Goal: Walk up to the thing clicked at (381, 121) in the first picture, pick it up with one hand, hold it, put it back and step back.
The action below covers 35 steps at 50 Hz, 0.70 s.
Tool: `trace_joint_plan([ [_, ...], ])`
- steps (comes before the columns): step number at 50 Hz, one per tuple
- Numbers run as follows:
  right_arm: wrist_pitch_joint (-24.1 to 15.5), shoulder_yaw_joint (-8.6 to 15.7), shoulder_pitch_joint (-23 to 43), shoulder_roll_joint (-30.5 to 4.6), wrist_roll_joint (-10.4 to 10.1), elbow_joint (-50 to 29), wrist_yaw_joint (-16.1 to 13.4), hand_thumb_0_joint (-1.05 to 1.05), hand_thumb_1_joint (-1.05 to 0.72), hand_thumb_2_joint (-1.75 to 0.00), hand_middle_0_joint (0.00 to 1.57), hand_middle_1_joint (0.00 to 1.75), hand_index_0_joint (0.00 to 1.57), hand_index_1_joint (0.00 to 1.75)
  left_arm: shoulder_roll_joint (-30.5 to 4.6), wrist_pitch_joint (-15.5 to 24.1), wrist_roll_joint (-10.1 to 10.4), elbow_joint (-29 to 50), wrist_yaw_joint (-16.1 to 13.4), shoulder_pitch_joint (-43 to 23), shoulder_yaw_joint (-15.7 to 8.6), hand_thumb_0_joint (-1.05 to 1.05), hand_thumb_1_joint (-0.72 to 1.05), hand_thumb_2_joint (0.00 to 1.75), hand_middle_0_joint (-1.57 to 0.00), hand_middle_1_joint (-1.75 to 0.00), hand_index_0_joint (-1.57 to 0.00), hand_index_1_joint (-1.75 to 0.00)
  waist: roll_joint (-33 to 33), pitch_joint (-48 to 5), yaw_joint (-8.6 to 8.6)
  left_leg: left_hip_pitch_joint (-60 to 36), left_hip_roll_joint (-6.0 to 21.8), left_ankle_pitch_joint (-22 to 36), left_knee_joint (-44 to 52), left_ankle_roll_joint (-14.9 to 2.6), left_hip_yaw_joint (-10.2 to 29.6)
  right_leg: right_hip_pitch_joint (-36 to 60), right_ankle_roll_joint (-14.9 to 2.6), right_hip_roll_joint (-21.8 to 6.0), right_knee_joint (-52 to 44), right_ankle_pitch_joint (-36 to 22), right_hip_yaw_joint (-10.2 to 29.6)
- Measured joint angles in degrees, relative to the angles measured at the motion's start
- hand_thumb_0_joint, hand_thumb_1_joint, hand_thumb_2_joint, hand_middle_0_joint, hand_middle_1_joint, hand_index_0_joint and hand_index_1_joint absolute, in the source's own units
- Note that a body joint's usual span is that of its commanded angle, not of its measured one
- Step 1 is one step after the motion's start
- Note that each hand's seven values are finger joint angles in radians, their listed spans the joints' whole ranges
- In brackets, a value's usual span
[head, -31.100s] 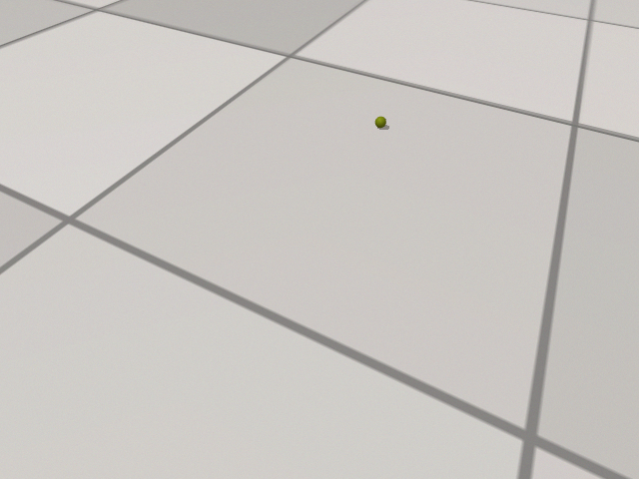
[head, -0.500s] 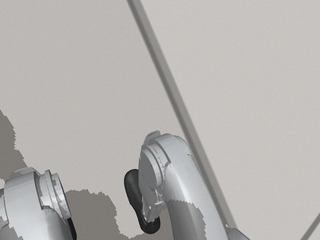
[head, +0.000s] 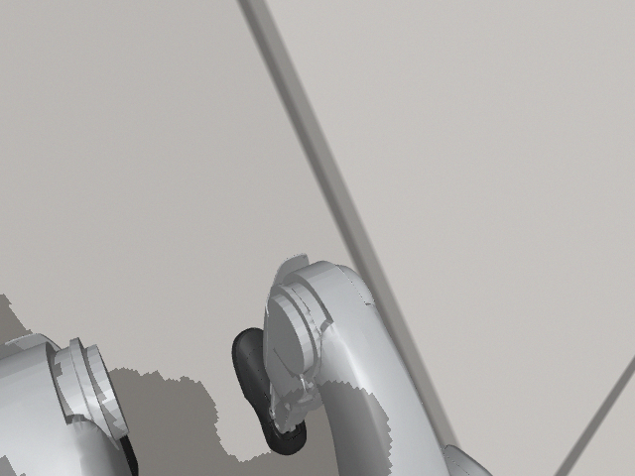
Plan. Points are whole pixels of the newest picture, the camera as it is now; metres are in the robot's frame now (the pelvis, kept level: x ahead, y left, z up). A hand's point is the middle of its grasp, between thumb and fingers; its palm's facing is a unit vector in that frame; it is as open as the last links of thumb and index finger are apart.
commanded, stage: rest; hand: left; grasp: from above
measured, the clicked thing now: out of the picture +0.45 +0.33 -0.27
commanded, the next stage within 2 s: open in 0.10 s
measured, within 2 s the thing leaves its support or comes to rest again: neither
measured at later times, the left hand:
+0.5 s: hand out of the picture +0.43 +0.31 -0.25, palm faces -0.44 -0.16 -0.89, open 10.0 cm
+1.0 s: hand out of the picture +0.43 +0.32 -0.25, palm faces -0.44 -0.16 -0.88, open 13.4 cm
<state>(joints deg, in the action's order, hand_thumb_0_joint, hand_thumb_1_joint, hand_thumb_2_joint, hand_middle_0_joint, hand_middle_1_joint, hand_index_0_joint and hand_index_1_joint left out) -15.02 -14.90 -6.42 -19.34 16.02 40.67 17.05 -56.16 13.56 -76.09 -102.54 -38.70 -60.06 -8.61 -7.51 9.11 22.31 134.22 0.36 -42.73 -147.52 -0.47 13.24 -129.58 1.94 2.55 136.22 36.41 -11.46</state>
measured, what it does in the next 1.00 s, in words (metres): stands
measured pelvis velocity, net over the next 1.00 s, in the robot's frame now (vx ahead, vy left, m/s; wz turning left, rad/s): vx -0.01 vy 0.00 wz -0.01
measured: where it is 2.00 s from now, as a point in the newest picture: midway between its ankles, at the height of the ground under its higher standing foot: (205, 456)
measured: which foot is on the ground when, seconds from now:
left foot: down 0.00-1.00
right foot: down 0.00-1.00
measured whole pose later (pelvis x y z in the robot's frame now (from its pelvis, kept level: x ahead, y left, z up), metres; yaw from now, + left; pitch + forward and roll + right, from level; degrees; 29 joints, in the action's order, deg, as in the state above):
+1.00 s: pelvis -0.01 +0.00 +0.00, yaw -1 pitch +27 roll -15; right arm -16.8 -17.4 -5.9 -20.6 15.3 38.1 17.8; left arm -58.4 12.7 -73.7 -103.0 -37.9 -60.7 -6.4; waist -8.3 11.0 23.0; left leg 133.5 0.3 -41.9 -147.2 -0.7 14.3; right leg -128.1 2.3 2.8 134.9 35.4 -12.3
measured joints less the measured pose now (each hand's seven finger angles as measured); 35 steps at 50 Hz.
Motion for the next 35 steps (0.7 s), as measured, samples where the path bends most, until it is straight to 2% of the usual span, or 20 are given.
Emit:
trace_joint_plan([
  [15,-1.53,-1.02,1.00,-0.89,-0.16,-1.00,0.99,0.00,-0.92,-0.90,0.20,0.30,0.20,0.30,-0.60,-1.14,0.08,-2.06,-1.37,-1.15,0.74,-0.02,0.21,0.50,-0.68,-0.69,-0.88,-0.66,-0.28,0.40,0.45,-0.04,0.02,0.29,-0.15,-0.28,0.40,0.44,0.37,0.19,-0.39,-0.39,-0.32],
  [20,-1.99,-1.45,1.21,-0.94,-0.32,-1.22,1.34,0.00,-0.91,-0.90,0.20,0.30,0.20,0.30,-0.74,-1.48,0.70,-2.03,-1.16,-1.29,0.89,-0.01,0.18,0.51,-0.64,-0.74,-0.74,-0.67,-0.45,0.97,0.54,-0.37,0.06,0.30,-0.02,-0.07,0.48,0.59,0.23,0.21,-0.44,-0.51,-0.37],
  [27,-2.07,-1.76,1.33,-1.03,-0.51,-1.43,1.09,0.00,-0.91,-0.90,0.20,0.30,0.20,0.30,-1.57,-1.57,1.74,-1.63,-0.79,-1.24,0.54,0.00,0.00,0.59,-0.52,-0.80,-0.52,-0.72,-0.59,1.79,0.66,-0.56,0.19,0.43,0.18,0.05,0.71,0.64,0.10,0.35,-0.73,-0.85,-0.55],
  [35,-1.65,-1.78,0.64,-1.16,-0.66,-1.36,0.66,0.00,-0.91,-0.90,0.20,0.30,0.20,0.30,-2.11,-1.42,2.86,-0.32,0.21,-1.10,0.99,0.00,-0.19,0.74,-0.35,-0.86,-0.36,-0.83,-0.71,1.95,0.59,-0.49,0.19,0.33,0.34,-0.05,0.89,0.80,0.25,0.42,-1.15,-0.77,-0.70],
])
